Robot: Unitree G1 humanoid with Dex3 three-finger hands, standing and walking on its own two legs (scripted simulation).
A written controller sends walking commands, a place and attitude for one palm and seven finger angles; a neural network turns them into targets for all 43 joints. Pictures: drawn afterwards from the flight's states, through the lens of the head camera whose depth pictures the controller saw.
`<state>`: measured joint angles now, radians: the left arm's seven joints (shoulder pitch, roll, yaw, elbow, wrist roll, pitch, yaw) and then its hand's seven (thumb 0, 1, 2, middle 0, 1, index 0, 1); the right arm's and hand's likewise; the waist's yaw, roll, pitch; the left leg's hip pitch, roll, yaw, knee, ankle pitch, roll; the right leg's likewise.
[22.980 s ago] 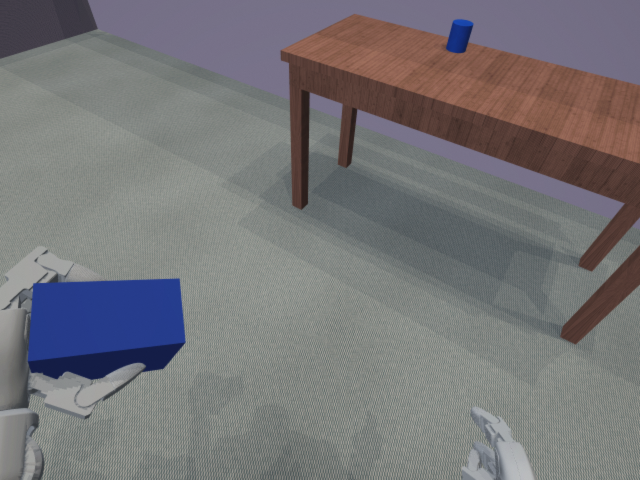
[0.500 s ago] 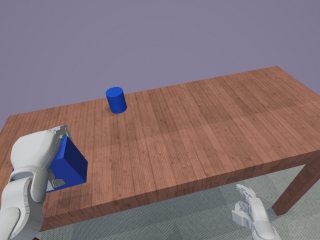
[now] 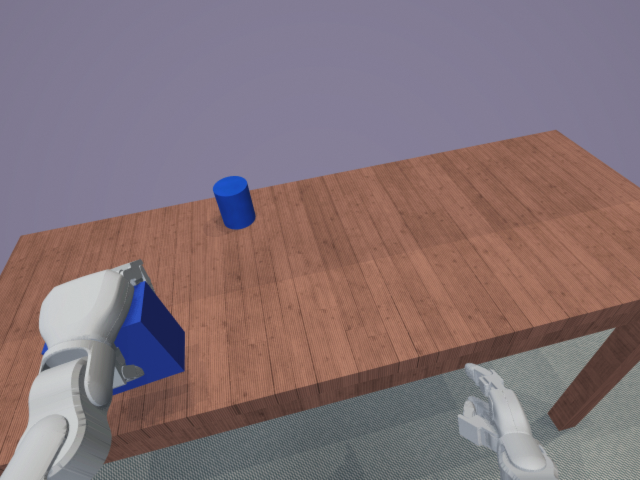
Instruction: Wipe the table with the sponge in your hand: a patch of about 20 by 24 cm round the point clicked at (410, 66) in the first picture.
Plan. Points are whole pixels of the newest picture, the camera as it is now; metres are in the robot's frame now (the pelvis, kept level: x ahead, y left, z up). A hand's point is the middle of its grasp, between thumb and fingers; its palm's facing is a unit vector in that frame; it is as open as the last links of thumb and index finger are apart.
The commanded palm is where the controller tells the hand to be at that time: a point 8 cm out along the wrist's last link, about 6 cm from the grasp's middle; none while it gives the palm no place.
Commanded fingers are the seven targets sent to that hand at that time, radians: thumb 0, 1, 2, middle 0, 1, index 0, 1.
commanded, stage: move the sponge above the wiping area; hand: left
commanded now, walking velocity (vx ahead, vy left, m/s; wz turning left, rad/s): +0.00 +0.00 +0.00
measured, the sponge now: (130, 349) +0.22 +0.29 +0.06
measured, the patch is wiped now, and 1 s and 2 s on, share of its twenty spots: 0.00 0.00 0.00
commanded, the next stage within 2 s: none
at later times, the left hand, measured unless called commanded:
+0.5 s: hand (128, 331) +0.23 +0.29 +0.08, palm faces -0.01 -0.08 -1.00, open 10.5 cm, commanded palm +0.21 +0.28 +0.15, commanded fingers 0.00 0.10 1.30 -1.20 -1.60 -1.20 -1.60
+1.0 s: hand (139, 336) +0.24 +0.30 +0.06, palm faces -0.08 -0.11 -0.99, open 10.5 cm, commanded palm +0.23 +0.28 +0.13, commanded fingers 0.00 0.10 1.30 -1.20 -1.60 -1.20 -1.60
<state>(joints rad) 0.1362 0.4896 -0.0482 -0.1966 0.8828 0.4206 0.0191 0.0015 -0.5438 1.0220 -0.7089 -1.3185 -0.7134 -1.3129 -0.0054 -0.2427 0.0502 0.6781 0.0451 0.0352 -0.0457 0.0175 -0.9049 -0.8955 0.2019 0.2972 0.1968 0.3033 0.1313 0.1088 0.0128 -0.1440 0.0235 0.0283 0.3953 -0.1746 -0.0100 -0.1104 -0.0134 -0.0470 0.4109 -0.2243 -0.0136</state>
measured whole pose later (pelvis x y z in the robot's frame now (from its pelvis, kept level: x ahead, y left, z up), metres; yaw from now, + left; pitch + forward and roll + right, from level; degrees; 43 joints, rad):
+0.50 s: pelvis +0.00 -0.01 +0.00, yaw +0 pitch -4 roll +0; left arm 0.10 0.51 -0.03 -0.04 0.88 0.36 0.00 0.00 -0.54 1.02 -0.71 -1.31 -0.72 -1.31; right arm 0.03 -0.27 0.03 0.69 0.05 0.02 -0.07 0.02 -0.91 -0.90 0.20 0.30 0.20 0.30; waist 0.10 0.11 0.02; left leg -0.16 0.04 0.02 0.40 -0.18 -0.02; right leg -0.12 0.00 -0.05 0.42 -0.23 -0.03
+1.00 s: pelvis +0.01 +0.00 +0.00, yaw +1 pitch -2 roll +0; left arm 0.07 0.48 -0.06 0.04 0.90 0.33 0.01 0.00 -0.54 1.02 -0.71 -1.30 -0.72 -1.30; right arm 0.03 -0.26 0.02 0.69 0.05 0.01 -0.07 0.02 -0.91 -0.90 0.20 0.30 0.20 0.30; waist 0.11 0.10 0.01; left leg -0.18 0.02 0.01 0.42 -0.19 -0.01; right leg -0.13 -0.01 -0.06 0.42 -0.24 -0.02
